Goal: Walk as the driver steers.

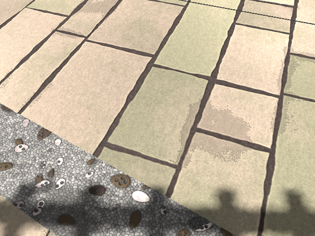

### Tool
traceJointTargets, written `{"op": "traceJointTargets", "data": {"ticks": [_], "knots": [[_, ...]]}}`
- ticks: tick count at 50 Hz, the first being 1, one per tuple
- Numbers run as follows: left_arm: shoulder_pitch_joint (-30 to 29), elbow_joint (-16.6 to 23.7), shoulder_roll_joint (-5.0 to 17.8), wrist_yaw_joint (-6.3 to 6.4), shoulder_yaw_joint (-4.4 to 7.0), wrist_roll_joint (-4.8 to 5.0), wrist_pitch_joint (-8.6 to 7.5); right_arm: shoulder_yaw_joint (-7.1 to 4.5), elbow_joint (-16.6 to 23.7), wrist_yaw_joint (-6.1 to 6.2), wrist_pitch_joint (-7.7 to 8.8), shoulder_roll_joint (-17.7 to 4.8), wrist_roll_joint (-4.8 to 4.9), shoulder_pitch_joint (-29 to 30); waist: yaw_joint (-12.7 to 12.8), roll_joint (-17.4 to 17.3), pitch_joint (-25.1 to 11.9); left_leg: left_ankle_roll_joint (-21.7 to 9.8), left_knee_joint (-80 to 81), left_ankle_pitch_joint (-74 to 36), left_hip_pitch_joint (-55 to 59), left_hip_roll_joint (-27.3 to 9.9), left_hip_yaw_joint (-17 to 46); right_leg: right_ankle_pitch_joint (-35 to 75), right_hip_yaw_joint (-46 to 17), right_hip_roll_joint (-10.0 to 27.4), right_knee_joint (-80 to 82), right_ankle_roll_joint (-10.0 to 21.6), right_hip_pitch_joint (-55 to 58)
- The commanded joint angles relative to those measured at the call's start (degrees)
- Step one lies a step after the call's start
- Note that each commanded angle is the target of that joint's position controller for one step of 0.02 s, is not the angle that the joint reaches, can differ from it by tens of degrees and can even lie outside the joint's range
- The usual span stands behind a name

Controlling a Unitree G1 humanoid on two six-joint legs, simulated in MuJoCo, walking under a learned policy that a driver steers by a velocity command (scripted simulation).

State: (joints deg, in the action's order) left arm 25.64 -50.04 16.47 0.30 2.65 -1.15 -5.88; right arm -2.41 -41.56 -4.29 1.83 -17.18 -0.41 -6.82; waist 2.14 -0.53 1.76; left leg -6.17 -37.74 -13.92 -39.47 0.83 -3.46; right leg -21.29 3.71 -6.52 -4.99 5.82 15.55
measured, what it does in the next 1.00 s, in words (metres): goes down, turning left: left foot 0.06 m lower, then right foot 0.07 m lower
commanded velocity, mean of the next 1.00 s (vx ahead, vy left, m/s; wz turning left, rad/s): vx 0.98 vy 0.00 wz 0.46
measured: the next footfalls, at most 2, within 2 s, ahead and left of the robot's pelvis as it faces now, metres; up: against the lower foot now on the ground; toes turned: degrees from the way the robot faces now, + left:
left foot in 0.08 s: +0.26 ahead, +0.07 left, -0.06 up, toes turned +12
right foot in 0.42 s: +0.64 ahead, -0.14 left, -0.12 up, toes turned +25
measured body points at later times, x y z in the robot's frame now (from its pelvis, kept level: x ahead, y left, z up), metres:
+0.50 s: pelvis +0.49 -0.02 -0.14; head +0.48 -0.03 +0.31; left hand +0.51 +0.28 -0.23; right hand +0.63 -0.27 -0.28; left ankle +0.34 +0.06 -0.78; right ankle +0.60 -0.15 -0.84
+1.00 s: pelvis +0.84 +0.25 -0.10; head +0.85 +0.27 +0.35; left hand +0.75 +0.51 -0.25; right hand +1.00 +0.03 -0.23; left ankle +0.76 +0.26 -0.84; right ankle +0.93 +0.11 -0.74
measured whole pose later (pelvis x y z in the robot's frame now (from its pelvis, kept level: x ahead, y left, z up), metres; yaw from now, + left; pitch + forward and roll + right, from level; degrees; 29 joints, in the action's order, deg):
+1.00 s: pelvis +0.84 +0.25 -0.10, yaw +28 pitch +0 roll -1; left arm 17.1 -53.0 15.2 -1.9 4.2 -0.5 -2.0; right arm -2.1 -53.9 -0.2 5.7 -14.1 -1.0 -20.1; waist 0.5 1.4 1.1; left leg -5.1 -22.7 19.1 -4.3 2.2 -10.0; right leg -9.2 -0.3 5.7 -71.2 4.5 -36.1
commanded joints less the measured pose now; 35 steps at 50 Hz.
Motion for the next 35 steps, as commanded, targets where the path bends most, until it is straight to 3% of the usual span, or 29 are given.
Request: {"op": "traceJointTargets", "data": {"ticks": [1,3,4,5,6,7,8,9,10,11,12,13,14,15,16,17,19,20,21,22,23,24,25,26,27,29,31,34,35], "knots": [[-1.42,1.69,8.02,2.04,1.31,-0.07,-1.10,-1.50,0.46,-0.07,1.55,-5.11,-0.71,-0.38,-3.62,3.99,1.73,-3.39,2.90,-4.86,13.78,3.14,-3.33,61.23,6.21,14.65,-7.17,-5.65,-7.48],[1.81,-0.38,9.40,3.39,1.43,0.40,-0.44,-1.77,-1.44,0.28,0.39,-5.47,-2.06,-1.97,-3.44,2.09,1.14,-2.91,11.23,-8.21,14.10,4.71,-5.25,67.60,7.88,14.54,-17.46,-6.80,0.89],[1.27,-0.69,9.57,4.25,1.39,0.01,0.17,-2.08,-3.35,0.69,-0.13,-6.13,-2.60,-6.71,-5.88,2.71,0.53,-3.43,12.73,-6.34,16.23,5.09,-6.24,74.31,8.28,14.85,-27.63,-7.27,2.48],[3.38,-1.08,7.86,4.74,0.90,0.57,0.66,-2.35,-5.85,1.05,-0.62,-6.66,-2.88,-10.47,-6.16,1.45,0.16,-4.05,13.59,-3.44,21.64,6.48,-8.15,79.27,8.00,14.26,-37.71,-8.11,-0.98],[6.96,-1.73,6.23,4.29,0.13,2.11,0.62,-3.21,-7.50,1.31,-0.77,-7.54,-2.65,-10.84,-4.01,-3.86,1.67,-3.16,10.35,2.26,32.97,10.88,-11.85,76.33,8.44,12.27,-46.09,-9.93,-15.67],[0.92,0.28,9.49,3.97,0.39,2.18,0.02,-4.55,-9.53,1.26,-1.06,-9.12,-2.03,-19.70,-10.29,-6.31,0.07,-4.45,9.72,5.82,49.33,12.01,-11.93,75.41,7.76,9.87,-61.88,-12.49,-33.17],[-13.88,3.43,11.89,4.33,1.16,2.51,-0.03,-5.53,-14.87,1.19,-0.55,-9.96,-2.09,-34.09,-22.31,-21.13,1.39,-12.41,17.85,-3.69,65.98,2.44,-1.80,17.73,4.06,5.09,-100.52,-12.16,-58.33],[-26.53,8.33,10.76,4.80,0.91,2.77,-0.72,-4.95,-17.45,1.94,0.01,-8.07,0.15,-35.76,-23.52,-15.41,1.38,-14.02,20.29,-2.24,67.71,-4.79,10.59,-17.43,-1.03,3.05,-105.80,-9.80,-67.52],[-21.88,12.27,8.12,3.45,-0.32,3.63,-1.50,-4.65,-16.42,3.08,1.79,-9.62,-0.91,-33.06,-14.21,-6.25,-1.10,-15.98,14.41,-2.38,68.70,-14.24,26.81,-23.02,-12.97,8.78,-96.13,-7.97,-74.13],[-25.31,11.79,7.10,2.15,-0.99,2.11,-2.04,-4.09,-16.47,4.02,2.56,-6.73,-2.07,-32.24,-14.25,6.67,3.12,-14.21,15.68,0.08,57.39,-13.30,27.10,-23.58,-15.36,11.59,-83.42,-6.69,-70.13],[-20.48,11.96,5.74,0.58,-1.44,0.01,-1.97,-3.68,-14.66,5.30,2.61,-7.16,-2.15,-23.67,-6.18,10.87,9.71,-13.10,19.75,11.64,39.72,-15.31,32.89,-20.64,-18.56,13.48,-69.89,-6.03,-62.95],[-17.13,10.29,4.22,-0.26,-1.82,-2.96,-1.01,-4.55,-10.89,5.90,2.89,-11.61,-1.41,-11.64,0.01,13.35,12.92,-13.75,26.09,25.75,19.49,-15.06,34.18,-17.16,-17.02,15.60,-58.46,-6.28,-48.64],[-10.51,8.13,1.94,-0.89,-2.99,-4.56,-0.13,-4.98,-7.98,5.55,3.92,-13.83,-2.60,-4.35,3.28,7.16,13.80,-13.26,24.49,15.46,3.68,-13.93,31.20,-14.48,-9.64,13.31,-60.79,-8.16,-34.67],[-13.28,9.67,2.13,-0.65,-2.82,-2.88,-0.54,-4.17,-8.86,5.69,5.93,-9.56,-1.92,-7.00,3.17,9.99,13.51,-11.50,25.22,25.31,-5.63,-8.11,26.43,7.88,-9.04,14.94,-48.96,-11.69,-26.63],[-13.29,10.25,0.97,-1.28,-3.49,-0.99,-1.13,-3.29,-9.48,6.22,6.92,-5.93,-0.56,-5.73,4.31,8.74,12.04,-9.00,23.63,35.88,-13.83,-2.74,20.06,27.02,-7.35,16.27,-31.74,-13.81,-13.38],[-10.57,7.59,1.16,-2.08,-3.52,0.60,-1.62,-3.46,-10.80,6.69,7.10,-5.61,-0.07,-6.54,4.35,6.67,9.69,-7.80,19.12,39.44,-13.48,0.66,15.98,39.62,-5.28,15.72,-26.02,-14.62,-6.55],[-3.97,3.78,5.52,-2.77,-2.74,0.63,-1.40,-4.38,-9.61,5.77,6.05,-7.71,0.22,-5.42,4.77,2.99,3.12,-6.65,10.99,39.10,-1.67,1.04,14.51,41.32,-4.49,15.36,-26.14,-12.50,-8.15],[-1.59,1.83,8.35,-2.45,-1.85,-0.84,-1.44,-5.09,-8.77,4.46,5.34,-8.38,0.66,-6.27,4.36,5.05,-1.28,-4.53,7.93,38.28,9.34,4.05,9.80,35.98,-1.88,11.69,-26.64,-13.33,-10.72],[-1.77,1.55,7.87,-1.50,-1.87,-1.66,-1.13,-5.83,-7.37,3.54,4.11,-9.16,0.12,-6.02,4.02,5.22,-2.72,-3.10,3.84,38.99,10.18,4.85,8.14,22.44,-1.92,10.17,-28.79,-13.52,-12.94],[2.02,1.93,9.33,-0.65,-1.57,-2.72,-0.93,-4.69,-5.45,3.90,2.87,-4.74,1.01,-7.76,4.86,10.35,1.44,-2.26,-10.15,46.43,-0.36,6.89,8.56,2.43,-10.95,17.61,-20.98,-11.80,-11.40],[4.01,2.27,12.64,0.23,-0.72,-3.79,-0.14,-1.23,-4.21,4.86,2.90,6.81,1.40,-14.66,1.10,25.11,2.43,-1.03,-37.69,53.13,-9.37,6.02,5.87,2.83,-30.02,31.59,-19.30,-8.26,-7.73],[3.58,1.73,17.83,1.38,1.35,-2.38,0.71,-0.49,-2.03,4.06,2.79,8.10,0.20,-16.08,0.19,32.24,-3.08,-2.08,-46.05,49.21,-23.65,3.07,5.77,-30.29,-63.37,43.71,-2.76,3.41,-4.28],[0.46,2.70,12.87,1.55,1.17,-1.23,0.71,-0.64,-0.75,3.88,1.16,3.68,-1.81,-5.48,2.17,15.72,3.11,-1.72,-52.00,40.44,-25.89,-2.32,8.29,-44.53,-62.59,40.24,1.39,3.65,-10.17],[-1.11,2.38,13.28,1.32,1.44,-1.41,0.18,-1.16,0.35,2.93,1.09,2.10,-2.22,-2.28,2.17,14.04,3.46,-1.75,-53.70,35.87,-26.36,-3.65,7.92,-37.28,-54.29,37.80,-2.60,2.63,-11.35],[-0.95,0.59,10.52,0.94,1.14,-2.29,-0.03,-1.17,0.26,2.08,1.05,1.43,-2.13,-0.41,2.16,9.21,4.72,-1.51,-53.38,32.40,-24.62,-5.91,8.32,-20.88,-41.44,34.15,-7.30,1.14,-13.56],[-0.08,-2.65,2.97,0.49,-0.51,-2.25,-0.50,-0.80,2.94,0.75,0.37,3.20,-1.52,3.32,0.16,8.39,4.38,-1.67,-49.34,29.45,-19.80,-6.36,8.64,-1.22,-23.05,27.91,-10.42,-3.51,-17.29],[0.55,-4.83,-0.42,0.17,-0.77,-1.18,-1.09,-0.02,6.34,0.22,-0.10,3.58,-1.97,9.81,0.02,5.69,3.72,-2.22,-40.30,27.45,-15.56,-5.19,8.44,10.65,-11.85,23.12,-7.80,-4.97,-18.93],[-1.13,-5.76,1.16,0.44,-0.33,-0.78,-1.80,1.39,8.42,-0.57,0.08,2.50,-2.61,13.27,-2.41,2.58,5.97,-1.89,-12.46,25.25,-2.18,-2.87,1.61,22.41,-2.19,20.20,-0.23,-2.33,-23.73],[-1.14,-5.71,3.24,0.15,0.05,-0.29,-1.54,1.51,7.32,-0.78,-0.04,2.11,-2.44,12.16,-2.50,1.97,3.39,-1.93,-7.54,24.10,8.74,-0.27,-2.46,29.00,0.25,19.15,2.27,-1.05,-25.91]]}}
Over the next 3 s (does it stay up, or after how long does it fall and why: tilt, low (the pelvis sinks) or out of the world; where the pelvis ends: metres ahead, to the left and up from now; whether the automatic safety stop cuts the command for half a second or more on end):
stays up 2.28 -0.13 -0.13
